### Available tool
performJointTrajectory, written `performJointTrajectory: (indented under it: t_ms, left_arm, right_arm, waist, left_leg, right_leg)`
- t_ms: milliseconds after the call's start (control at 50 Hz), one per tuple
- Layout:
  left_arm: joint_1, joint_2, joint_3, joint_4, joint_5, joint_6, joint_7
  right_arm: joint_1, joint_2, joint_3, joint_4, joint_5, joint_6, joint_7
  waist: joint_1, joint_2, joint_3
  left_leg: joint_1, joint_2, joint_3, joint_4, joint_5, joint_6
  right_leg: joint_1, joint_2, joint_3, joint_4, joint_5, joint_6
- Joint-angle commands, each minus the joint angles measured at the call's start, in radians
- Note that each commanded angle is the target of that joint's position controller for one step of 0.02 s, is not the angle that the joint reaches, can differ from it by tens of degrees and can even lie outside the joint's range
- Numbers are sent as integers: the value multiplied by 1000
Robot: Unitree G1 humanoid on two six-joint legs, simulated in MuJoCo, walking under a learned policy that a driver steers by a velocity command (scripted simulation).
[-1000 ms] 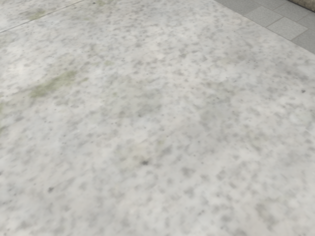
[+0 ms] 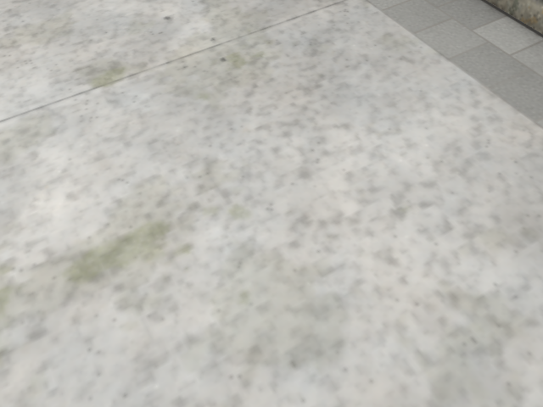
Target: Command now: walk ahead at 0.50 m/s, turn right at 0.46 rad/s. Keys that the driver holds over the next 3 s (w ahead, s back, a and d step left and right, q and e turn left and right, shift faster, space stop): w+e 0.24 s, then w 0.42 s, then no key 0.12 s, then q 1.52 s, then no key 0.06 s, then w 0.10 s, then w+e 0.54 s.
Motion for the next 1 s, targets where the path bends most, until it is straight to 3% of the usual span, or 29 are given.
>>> performJointTrajectory:
  t_ms: [20,80,160,240,280,320,360,380,400,420,440,460,480,500,540,580,660,700,760,820,840,860,880,900,920,960,980,1000]
  left_arm:
    - [60,113,27,-33,-9,-25,6]
    - [98,142,35,-24,-11,-29,10]
    - [174,143,39,-10,-15,-21,14]
    - [236,147,41,-4,-1,-15,24]
    - [239,147,40,-4,6,-15,31]
    - [203,149,37,-9,8,-19,38]
    - [170,160,35,-5,6,-27,33]
    - [169,139,27,-10,0,-35,25]
    - [221,60,6,-37,-16,-42,23]
    - [323,75,9,-30,-17,-35,23]
    - [254,126,14,-9,15,-23,28]
    - [151,115,10,-24,23,-24,18]
    - [111,95,6,-37,21,-23,10]
    - [89,92,5,-47,30,-17,4]
    - [110,74,-2,-34,38,-2,-6]
    - [77,66,-6,-44,40,3,-11]
    - [-107,39,-26,-100,37,1,-19]
    - [-167,11,-41,-113,30,-5,-18]
    - [-195,4,-50,-107,20,-14,-5]
    - [-147,33,-42,-82,25,-24,12]
    - [-70,44,-36,-50,32,-33,21]
    - [15,81,-26,-21,45,-49,31]
    - [125,159,-10,-12,62,-58,40]
    - [128,201,10,-25,31,-38,34]
    - [111,150,5,-39,-11,-20,31]
    - [-40,61,-22,-58,-2,-10,45]
    - [-69,47,-26,-59,-1,-7,55]
    - [-75,48,-25,-55,2,-5,62]
  right_arm:
    - [46,-85,-15,-68,-15,23,5]
    - [-48,-76,-10,-106,-13,38,9]
    - [-211,-71,-4,-157,-6,36,14]
    - [-327,-72,5,-197,4,26,18]
    - [-347,-76,7,-208,7,17,20]
    - [-288,-94,2,-194,8,8,18]
    - [-95,-131,-19,-130,6,-5,3]
    - [39,-174,-34,-105,-6,-18,-11]
    - [168,-253,-51,-104,-24,-18,-26]
    - [161,-287,-72,-72,-4,2,-18]
    - [77,-191,-58,-92,12,11,-9]
    - [23,-127,-44,-98,18,8,-3]
    - [-4,-99,-36,-88,11,6,-1]
    - [7,-93,-32,-70,13,-1,-4]
    - [41,-93,-32,-40,20,-18,1]
    - [71,-104,-35,-16,30,-30,6]
    - [120,-101,-37,23,33,-22,7]
    - [140,-102,-34,44,34,-19,8]
    - [192,-112,-33,83,31,-13,7]
    - [187,-115,-32,105,34,-4,-4]
    - [168,-118,-32,106,41,0,-8]
    - [171,-109,-29,103,50,-2,-10]
    - [199,-63,-16,65,58,-7,-15]
    - [341,-5,-7,84,89,13,-28]
    - [289,-111,-38,101,52,41,-39]
    - [178,-83,-46,78,26,63,-28]
    - [157,-73,-50,74,18,77,-20]
    - [170,-59,-51,77,10,92,-14]
  waist:
    - [-25,-38,-61]
    - [-10,-54,-31]
    - [54,-78,-21]
    - [100,-88,-25]
    - [103,-95,-26]
    - [65,-105,-31]
    - [-25,-80,-105]
    - [-85,-33,-200]
    - [-99,106,-342]
    - [-40,295,-372]
    - [-25,88,-202]
    - [-33,-2,-105]
    - [-12,-7,-56]
    - [1,34,-38]
    - [18,71,-58]
    - [24,68,-56]
    - [-7,56,-5]
    - [-18,55,7]
    - [-36,70,-29]
    - [-8,76,-44]
    - [31,51,-65]
    - [61,8,-114]
    - [75,-120,-243]
    - [51,-275,-428]
    - [63,-128,-399]
    - [7,-103,-170]
    - [-11,-123,-116]
    - [-26,-137,-104]
  left_leg:
    - [-148,66,-25,-59,19,-39]
    - [-200,75,3,-190,111,-73]
    - [-245,59,10,-402,282,-91]
    - [-256,23,8,-530,304,-83]
    - [-223,11,11,-592,291,-63]
    - [-91,-1,6,-665,255,-28]
    - [166,-43,28,-749,211,19]
    - [375,53,-62,-761,174,62]
    - [611,304,-395,-784,22,133]
    - [668,428,-782,-913,-28,245]
    - [540,388,-700,-929,-119,234]
    - [421,332,-545,-945,-68,215]
    - [343,280,-431,-973,33,184]
    - [302,242,-353,-985,134,168]
    - [279,205,-265,-997,297,161]
    - [287,201,-217,-1022,355,176]
    - [288,169,-132,-1081,368,175]
    - [272,145,-63,-1045,601,155]
    - [311,142,-21,-960,816,121]
    - [354,154,-70,-846,840,95]
    - [350,132,-74,-758,832,76]
    - [288,89,-61,-631,714,53]
    - [117,37,-31,-408,286,26]
    - [-29,-84,21,-100,-352,10]
    - [-53,-62,-29,-26,-346,10]
    - [-93,-1,-26,-32,-218,-7]
    - [-71,18,-22,-55,-168,-21]
    - [-24,16,-4,-50,-132,-33]
  right_leg:
    - [124,-265,339,-244,299,-164]
    - [89,-227,306,-278,277,-152]
    - [153,-195,310,-253,302,-95]
    - [255,-209,358,-186,390,-88]
    - [292,-231,373,-160,431,-82]
    - [278,-251,385,-131,468,-55]
    - [259,-210,342,56,640,-20]
    - [169,-161,299,252,527,2]
    - [-17,-76,203,540,138,29]
    - [-228,28,126,736,-354,48]
    - [-317,-50,159,794,-283,41]
    - [-312,-75,159,767,-209,44]
    - [-296,-105,150,713,-172,47]
    - [-279,-126,143,668,-164,55]
    - [-236,-126,120,635,-149,69]
    - [-271,-140,97,600,-116,82]
    - [-341,-190,32,413,26,111]
    - [-274,-174,-9,283,80,116]
    - [-163,-127,-40,172,138,104]
    - [-63,-104,-10,78,127,70]
    - [34,-90,-11,-13,183,55]
    - [192,-144,22,-58,351,39]
    - [447,-390,208,44,840,-13]
    - [609,-618,409,72,1121,-187]
    - [494,-566,379,17,977,-187]
    - [260,-470,235,-107,673,-125]
    - [172,-436,174,-152,598,-103]
    - [102,-413,126,-176,555,-94]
